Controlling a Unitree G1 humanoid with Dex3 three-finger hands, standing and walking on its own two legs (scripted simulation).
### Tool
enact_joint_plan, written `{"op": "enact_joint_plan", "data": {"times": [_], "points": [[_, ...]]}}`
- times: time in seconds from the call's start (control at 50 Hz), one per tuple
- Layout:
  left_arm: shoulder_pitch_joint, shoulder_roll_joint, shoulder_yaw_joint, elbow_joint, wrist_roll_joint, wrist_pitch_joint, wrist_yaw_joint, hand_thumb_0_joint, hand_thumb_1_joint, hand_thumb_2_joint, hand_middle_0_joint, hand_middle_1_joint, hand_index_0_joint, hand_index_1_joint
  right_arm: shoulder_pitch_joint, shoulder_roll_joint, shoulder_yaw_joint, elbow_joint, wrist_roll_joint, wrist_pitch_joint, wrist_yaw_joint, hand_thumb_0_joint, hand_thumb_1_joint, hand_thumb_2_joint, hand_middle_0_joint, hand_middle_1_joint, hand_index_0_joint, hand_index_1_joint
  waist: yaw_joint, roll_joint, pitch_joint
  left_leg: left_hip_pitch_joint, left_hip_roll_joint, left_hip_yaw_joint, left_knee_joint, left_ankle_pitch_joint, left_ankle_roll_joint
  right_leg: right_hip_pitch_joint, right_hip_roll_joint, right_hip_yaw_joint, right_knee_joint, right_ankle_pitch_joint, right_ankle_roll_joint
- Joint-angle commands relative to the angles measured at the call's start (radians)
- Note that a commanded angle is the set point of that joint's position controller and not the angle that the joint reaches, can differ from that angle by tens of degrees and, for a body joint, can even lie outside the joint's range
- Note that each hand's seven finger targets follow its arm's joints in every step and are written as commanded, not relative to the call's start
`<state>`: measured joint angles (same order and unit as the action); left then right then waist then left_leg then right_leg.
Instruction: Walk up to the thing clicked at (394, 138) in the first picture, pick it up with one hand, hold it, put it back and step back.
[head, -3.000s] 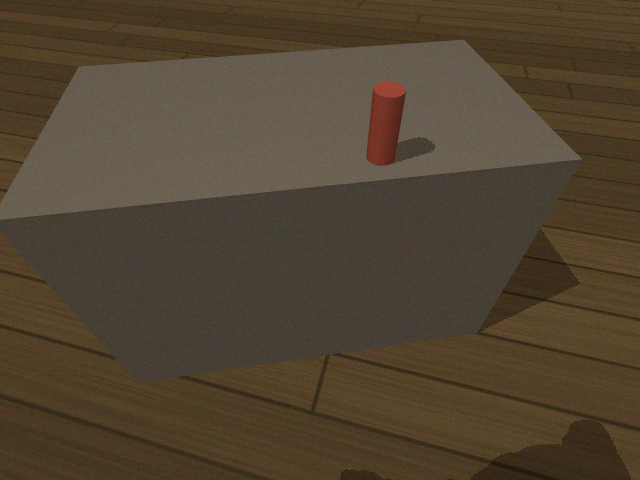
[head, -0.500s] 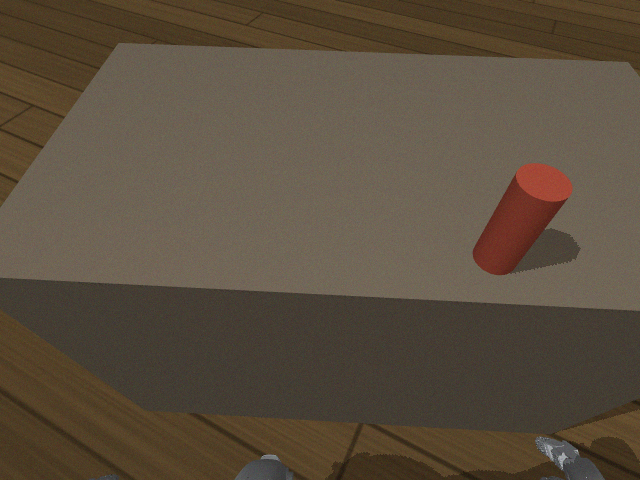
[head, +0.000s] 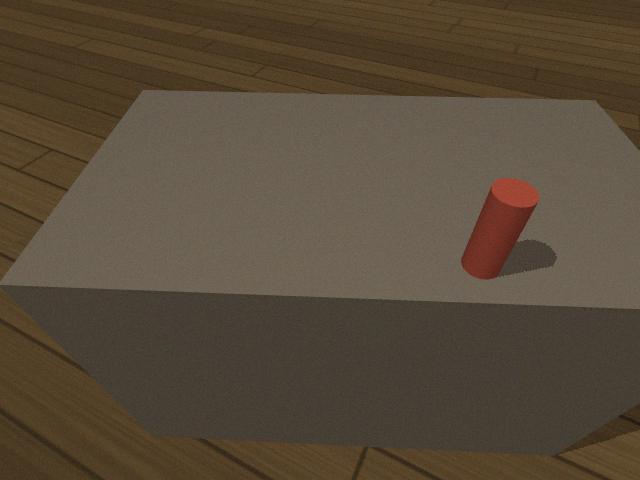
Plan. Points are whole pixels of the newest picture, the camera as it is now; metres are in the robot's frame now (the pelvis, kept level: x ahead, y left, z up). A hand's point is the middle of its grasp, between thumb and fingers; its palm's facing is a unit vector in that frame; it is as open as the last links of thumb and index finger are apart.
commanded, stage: walk up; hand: right
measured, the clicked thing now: (495, 231) +0.45 -0.23 +0.06
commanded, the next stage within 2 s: stand in 0.90 s
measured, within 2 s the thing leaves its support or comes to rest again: neither
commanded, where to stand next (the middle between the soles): +0.07 -0.01 m, yaw -1 degrees
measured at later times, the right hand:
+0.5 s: hand out of the picture +0.11 -0.26 -0.14, palm faces -0.01 +0.94 -0.33, open 7.4 cm
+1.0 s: hand out of the picture +0.10 -0.26 -0.14, palm faces -0.01 +0.94 -0.34, open 7.4 cm
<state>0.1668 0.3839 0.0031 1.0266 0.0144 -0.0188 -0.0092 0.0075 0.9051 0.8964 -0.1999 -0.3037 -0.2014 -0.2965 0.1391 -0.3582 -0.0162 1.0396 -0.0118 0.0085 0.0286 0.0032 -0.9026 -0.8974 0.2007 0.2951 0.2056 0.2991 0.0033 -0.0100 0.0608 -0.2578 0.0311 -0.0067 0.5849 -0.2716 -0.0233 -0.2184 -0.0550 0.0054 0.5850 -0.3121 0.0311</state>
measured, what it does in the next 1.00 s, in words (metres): stands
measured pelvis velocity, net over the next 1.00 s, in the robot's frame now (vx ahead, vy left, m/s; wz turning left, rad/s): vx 0.02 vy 0.00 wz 0.00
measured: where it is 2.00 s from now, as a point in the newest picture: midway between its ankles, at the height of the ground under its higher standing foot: outside the picture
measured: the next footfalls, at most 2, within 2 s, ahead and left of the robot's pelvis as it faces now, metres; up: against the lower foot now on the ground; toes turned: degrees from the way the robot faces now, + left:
none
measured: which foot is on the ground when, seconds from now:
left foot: down 0.00-1.00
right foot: down 0.00-1.00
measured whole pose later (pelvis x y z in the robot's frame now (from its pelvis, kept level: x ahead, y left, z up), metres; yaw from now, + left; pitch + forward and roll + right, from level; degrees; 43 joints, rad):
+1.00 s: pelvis +0.02 +0.00 +0.02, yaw +0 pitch -2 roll +0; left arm 0.07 0.35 0.01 1.14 0.01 -0.02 -0.01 0.01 0.91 0.90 -0.20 -0.30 -0.20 -0.30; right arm 0.09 -0.35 -0.01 1.14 -0.01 -0.01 0.01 0.00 -0.90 -0.90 0.20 0.29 0.20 0.30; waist -0.01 -0.01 0.06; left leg -0.14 0.04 -0.01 0.36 -0.18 -0.03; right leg -0.09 -0.05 -0.01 0.34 -0.21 0.05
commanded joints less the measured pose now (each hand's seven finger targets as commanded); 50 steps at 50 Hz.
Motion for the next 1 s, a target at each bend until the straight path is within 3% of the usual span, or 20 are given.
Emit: {"op": "enact_joint_plan", "data": {"times": [0.0, 0.06, 0.14, 0.2, 0.28, 0.56, 0.66, 0.86, 0.88, 0.92, 0.98], "points": [[-0.043, 0.212, 0.052, -0.031, -0.003, -0.022, 0.012, 0.000, 0.900, 0.900, -0.200, -0.300, -0.200, -0.300, -0.122, -0.235, -0.044, -0.064, 0.002, -0.028, -0.010, 0.000, -0.900, -0.900, 0.200, 0.300, 0.200, 0.300, 0.024, 0.062, 0.019, -0.098, 0.107, -0.184, -0.278, -0.280, 0.081, 0.002, -0.012, 0.052, -0.184, -0.097, -0.072], [-0.066, 0.218, 0.055, -0.020, -0.003, -0.026, 0.009, 0.000, 0.900, 0.900, -0.200, -0.300, -0.200, -0.300, -0.097, -0.226, -0.040, -0.040, 0.002, -0.032, -0.012, 0.000, -0.900, -0.900, 0.200, 0.300, 0.200, 0.300, 0.008, 0.052, 0.001, -0.059, 0.076, -0.138, -0.258, -0.194, 0.059, 0.017, -0.038, 0.080, -0.226, -0.074, -0.078], [-0.083, 0.198, 0.050, 0.004, -0.008, -0.031, 0.011, 0.000, 0.900, 0.900, -0.200, -0.300, -0.200, -0.300, -0.090, -0.219, -0.035, -0.013, 0.004, -0.042, -0.016, 0.000, -0.900, -0.900, 0.200, 0.300, 0.200, 0.300, 0.005, 0.068, -0.078, 0.025, 0.090, -0.125, -0.254, -0.003, 0.055, 0.072, -0.044, 0.055, -0.222, 0.112, -0.064], [-0.091, 0.200, 0.045, 0.021, -0.010, -0.030, 0.013, 0.000, 0.900, 0.900, -0.200, -0.300, -0.200, -0.300, -0.099, -0.215, -0.033, -0.002, 0.009, -0.042, -0.020, 0.000, -0.900, -0.900, 0.200, 0.300, 0.200, 0.300, 0.007, 0.058, -0.092, 0.062, 0.087, -0.104, -0.240, 0.122, 0.051, 0.084, -0.053, 0.052, -0.230, 0.187, -0.055], [-0.109, 0.195, 0.042, 0.035, -0.010, -0.025, 0.015, 0.000, 0.900, 0.900, -0.200, -0.300, -0.200, -0.300, -0.094, -0.215, -0.036, 0.015, 0.009, -0.041, -0.025, 0.000, -0.900, -0.900, 0.200, 0.300, 0.200, 0.300, 0.000, 0.044, -0.104, 0.094, 0.088, -0.085, -0.242, 0.199, 0.050, 0.097, -0.061, 0.042, -0.239, 0.236, -0.050], [-0.145, 0.191, 0.043, 0.062, -0.002, -0.022, 0.017, 0.000, 0.900, 0.900, -0.200, -0.300, -0.200, -0.300, -0.111, -0.206, -0.038, 0.037, 0.006, -0.026, -0.023, 0.000, -0.900, -0.900, 0.200, 0.300, 0.200, 0.300, -0.010, -0.001, -0.070, 0.126, 0.076, -0.063, -0.262, 0.167, 0.040, 0.075, -0.070, 0.047, -0.304, 0.193, -0.040], [-0.138, 0.189, 0.047, 0.066, -0.004, -0.023, 0.018, 0.000, 0.900, 0.900, -0.200, -0.300, -0.200, -0.300, -0.111, -0.198, -0.036, 0.038, 0.009, -0.028, -0.024, 0.000, -0.900, -0.900, 0.200, 0.300, 0.200, 0.300, -0.003, 0.004, -0.096, 0.141, 0.080, -0.063, -0.261, 0.234, 0.037, 0.111, -0.067, 0.039, -0.295, 0.239, -0.038], [-0.143, 0.181, 0.050, 0.061, -0.002, -0.016, 0.021, 0.000, 0.900, 0.900, -0.200, -0.300, -0.200, -0.300, -0.101, -0.202, -0.039, 0.046, 0.005, -0.028, -0.029, 0.000, -0.900, -0.900, 0.200, 0.300, 0.200, 0.300, -0.005, 0.029, -0.114, 0.137, 0.087, -0.059, -0.272, 0.266, 0.041, 0.152, -0.070, 0.023, -0.278, 0.277, -0.040], [-0.128, 0.190, 0.048, 0.062, -0.005, -0.012, 0.021, 0.000, 0.900, 0.900, -0.200, -0.300, -0.200, -0.300, -0.120, -0.201, -0.033, 0.034, 0.002, -0.033, -0.032, 0.000, -0.900, -0.900, 0.200, 0.300, 0.200, 0.300, 0.004, 0.011, -0.064, 0.129, 0.100, -0.078, -0.276, 0.332, 0.033, 0.117, -0.074, 0.036, -0.275, 0.300, -0.035], [-0.109, 0.185, 0.047, 0.063, -0.006, -0.012, 0.020, 0.000, 0.900, 0.900, -0.200, -0.300, -0.200, -0.300, -0.111, -0.210, -0.036, 0.036, 0.003, -0.038, -0.034, 0.000, -0.900, -0.900, 0.200, 0.300, 0.200, 0.300, 0.004, 0.022, -0.093, 0.157, 0.106, -0.075, -0.263, 0.374, 0.036, 0.132, -0.076, 0.033, -0.280, 0.331, -0.033], [-0.119, 0.181, 0.045, 0.058, -0.005, -0.011, 0.018, 0.000, 0.900, 0.900, -0.200, -0.300, -0.200, -0.300, -0.108, -0.208, -0.034, 0.035, 0.006, -0.038, -0.034, 0.000, -0.900, -0.900, 0.200, 0.300, 0.200, 0.300, -0.002, 0.018, -0.100, 0.158, 0.101, -0.072, -0.267, 0.332, 0.033, 0.138, -0.076, 0.036, -0.287, 0.306, -0.030]]}}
